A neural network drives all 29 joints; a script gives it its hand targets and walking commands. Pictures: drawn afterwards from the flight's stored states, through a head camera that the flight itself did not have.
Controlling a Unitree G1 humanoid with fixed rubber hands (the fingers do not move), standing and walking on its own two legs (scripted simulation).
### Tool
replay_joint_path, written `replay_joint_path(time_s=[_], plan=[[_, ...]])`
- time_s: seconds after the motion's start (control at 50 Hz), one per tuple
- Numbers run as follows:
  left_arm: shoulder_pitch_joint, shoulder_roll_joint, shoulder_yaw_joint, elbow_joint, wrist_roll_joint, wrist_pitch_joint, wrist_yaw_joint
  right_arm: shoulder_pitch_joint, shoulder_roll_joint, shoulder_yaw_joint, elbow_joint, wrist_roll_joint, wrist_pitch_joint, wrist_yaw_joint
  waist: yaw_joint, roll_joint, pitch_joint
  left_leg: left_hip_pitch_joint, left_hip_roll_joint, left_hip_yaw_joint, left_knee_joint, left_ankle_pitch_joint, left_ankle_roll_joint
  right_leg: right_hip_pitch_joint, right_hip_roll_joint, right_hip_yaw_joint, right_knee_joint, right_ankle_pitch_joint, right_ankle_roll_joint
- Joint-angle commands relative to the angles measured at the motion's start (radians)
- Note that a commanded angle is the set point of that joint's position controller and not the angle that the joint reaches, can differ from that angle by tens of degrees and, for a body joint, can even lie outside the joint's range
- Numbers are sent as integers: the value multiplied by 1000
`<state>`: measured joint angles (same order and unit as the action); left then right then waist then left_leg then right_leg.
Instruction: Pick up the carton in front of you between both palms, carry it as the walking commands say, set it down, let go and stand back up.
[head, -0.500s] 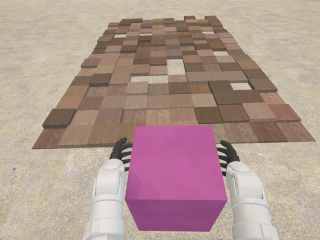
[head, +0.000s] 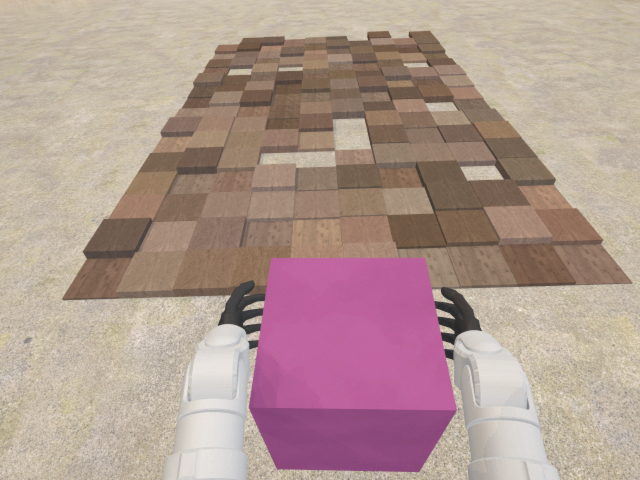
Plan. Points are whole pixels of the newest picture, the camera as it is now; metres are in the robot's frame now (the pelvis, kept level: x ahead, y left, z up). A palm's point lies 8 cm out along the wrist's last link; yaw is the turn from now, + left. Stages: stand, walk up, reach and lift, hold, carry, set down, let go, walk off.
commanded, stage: hold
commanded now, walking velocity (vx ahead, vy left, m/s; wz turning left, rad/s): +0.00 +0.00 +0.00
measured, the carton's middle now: (347, 368) +0.29 +0.00 -0.03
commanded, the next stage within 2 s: carry in 0.28 s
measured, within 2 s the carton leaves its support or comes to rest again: neither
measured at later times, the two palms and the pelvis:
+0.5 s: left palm (222, 315) +0.31 +0.17 +0.07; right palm (452, 315) +0.31 -0.13 +0.07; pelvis +0.02 +0.01 -0.01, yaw +1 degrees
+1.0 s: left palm (240, 208) +0.51 +0.18 +0.09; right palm (420, 202) +0.53 -0.12 +0.09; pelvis +0.25 +0.01 +0.00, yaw +2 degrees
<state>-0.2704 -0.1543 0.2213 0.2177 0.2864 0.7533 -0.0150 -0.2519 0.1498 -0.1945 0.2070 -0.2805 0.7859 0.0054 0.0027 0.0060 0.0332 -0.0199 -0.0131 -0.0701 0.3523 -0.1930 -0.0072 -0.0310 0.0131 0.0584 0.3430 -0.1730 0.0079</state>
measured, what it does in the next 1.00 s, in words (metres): walks ahead: right foot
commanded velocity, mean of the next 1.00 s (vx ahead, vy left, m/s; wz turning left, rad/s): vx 0.38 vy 0.00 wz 0.00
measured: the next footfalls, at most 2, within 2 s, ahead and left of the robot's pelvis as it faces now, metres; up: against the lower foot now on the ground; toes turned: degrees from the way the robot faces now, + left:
right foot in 0.74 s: +0.20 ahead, -0.09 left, +0.00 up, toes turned -9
left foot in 1.14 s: +0.51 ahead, +0.14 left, +0.00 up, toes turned +14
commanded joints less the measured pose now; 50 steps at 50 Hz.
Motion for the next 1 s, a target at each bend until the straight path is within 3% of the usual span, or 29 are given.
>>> replay_joint_path(time_s=[0.0, 0.24, 0.26, 0.3, 0.32, 0.38, 0.4, 0.44, 0.46, 0.48, 0.5, 0.52, 0.54, 0.56, 0.58, 0.66, 0.7, 0.72, 0.74, 0.76, 0.78, 0.8, 0.82, 0.84, 0.88, 0.98], plan=[[-403, -899, -498, -6, -243, -15, -224, -486, 882, 500, -73, 256, -53, 221, -1, 0, -208, -11, -73, -5, -51, 151, 3, 59, 77, 8, -35, 133, -2], [-444, -907, -488, 27, -237, -20, -231, -526, 896, 494, -42, 252, -56, 226, 1, -2, -202, -28, -72, 0, -48, 94, 6, 44, 74, 6, -32, 80, -2], [-483, -907, -514, 31, -259, -13, -230, -568, 895, 516, -36, 271, -52, 227, -2, -32, -199, -150, 99, 5, 9, -81, 14, -101, -109, 8, 11, -111, -12], [-483, -909, -536, 7, -279, -7, -225, -574, 906, 538, -68, 297, -48, 224, -2, -43, -185, -244, 69, -16, -4, -446, 16, -195, -107, 55, -49, -508, -19], [-495, -920, -558, -21, -289, -3, -221, -590, 909, 557, -92, 311, -44, 222, -1, -48, -181, -294, 61, -6, 14, -495, 13, -196, -114, 68, -58, -576, -27], [-457, -916, -624, -107, -327, 30, -198, -579, 912, 640, -174, 363, -10, 210, 7, -121, -301, -286, 7, 114, 211, -195, -6, -132, -190, 159, -94, -439, -81], [-434, -904, -649, -134, -339, 52, -187, -575, 904, 671, -203, 385, 11, 206, 6, -148, -322, -282, -4, 138, 192, -194, -3, -138, -213, 180, -103, -447, -101], [-441, -874, -690, -208, -369, 106, -171, -579, 884, 710, -255, 425, 61, 200, 2, -128, -321, -206, -5, 153, 91, -231, 13, -223, -195, 128, -83, -500, -99], [-445, -867, -715, -247, -390, 138, -165, -576, 874, 726, -278, 442, 91, 193, 3, -81, -305, -161, 29, 104, 28, -269, 26, -286, -162, 68, -23, -496, -75], [-462, -855, -734, -284, -411, 170, -161, -562, 857, 734, -295, 453, 123, 187, -7, 39, -284, -105, 135, -55, -63, -369, 61, -384, -104, -26, 129, -442, -37], [-478, -849, -755, -305, -434, 204, -157, -539, 836, 735, -305, 460, 154, 179, -22, 218, -264, -10, 277, -286, -182, -480, 119, -535, -35, -142, 363, -328, 5], [-484, -837, -775, -317, -461, 235, -156, -510, 818, 737, -310, 462, 184, 168, -26, 246, -200, 42, 363, -423, -216, -401, 172, -686, -33, -158, 409, -326, 3], [-497, -848, -805, -339, -494, 261, -157, -512, 802, 742, -350, 465, 209, 157, -28, 194, -185, 52, 377, -422, -196, -246, 209, -710, -66, -119, 401, -319, -11], [-488, -862, -824, -358, -524, 281, -157, -514, 801, 755, -402, 479, 234, 148, -28, 141, -219, 84, 358, -347, -177, -146, 205, -693, -68, -123, 367, -311, -15], [-469, -872, -833, -384, -548, 300, -156, -511, 810, 770, -452, 498, 257, 142, -29, 125, -255, 105, 329, -269, -163, -83, 189, -662, -53, -149, 334, -281, -12], [-371, -878, -838, -481, -571, 370, -141, -419, 837, 796, -557, 542, 333, 142, -31, 183, -336, 89, 241, -66, -104, 79, 137, -473, -4, -241, 158, -135, -5], [-298, -872, -826, -514, -552, 399, -134, -362, 846, 800, -580, 553, 366, 150, -17, 127, -355, -65, 195, 44, 16, 58, 108, -204, 13, -287, 7, 6, -2], [-269, -865, -819, -531, -543, 412, -132, -329, 844, 800, -588, 555, 379, 154, -11, 75, -388, -223, 176, 87, 117, 63, 79, 21, -21, -256, 0, 11, -15], [-230, -857, -808, -537, -532, 426, -130, -319, 834, 797, -596, 559, 392, 159, 11, -38, -439, -393, 139, 146, 313, -58, 44, 215, -178, -68, -38, -144, -47], [-201, -856, -791, -524, -518, 434, -130, -345, 826, 809, -633, 574, 413, 163, 24, -282, -421, -680, 49, 216, 555, -272, 4, 332, -422, 335, -132, -293, -165], [-260, -862, -785, -545, -516, 439, -127, -440, 813, 826, -672, 598, 427, 168, 22, -260, -359, -805, 57, 135, 688, -332, 30, 302, -491, 452, -144, -248, -250], [-298, -867, -790, -576, -530, 448, -123, -479, 816, 829, -683, 617, 435, 173, 21, -172, -327, -829, 105, 100, 765, -322, 44, 238, -482, 410, -138, -179, -259], [-330, -871, -800, -604, -547, 458, -120, -493, 821, 824, -680, 629, 440, 175, 18, -91, -323, -809, 139, 90, 769, -264, 46, 189, -446, 314, -143, -148, -234], [-358, -871, -807, -622, -561, 466, -119, -490, 827, 815, -671, 633, 443, 173, 16, -45, -325, -777, 153, 93, 714, -203, 40, 149, -415, 238, -173, -181, -200], [-372, -868, -814, -623, -583, 479, -122, -459, 829, 800, -643, 619, 449, 163, 20, -72, -305, -718, 138, 138, 584, -116, 18, 109, -350, 86, -210, -87, -159], [-330, -849, -814, -566, -602, 497, -145, -370, 830, 767, -571, 555, 457, 138, 18, -133, -266, -601, 78, 242, 282, 14, 1, 87, -271, -118, -166, 198, -130]])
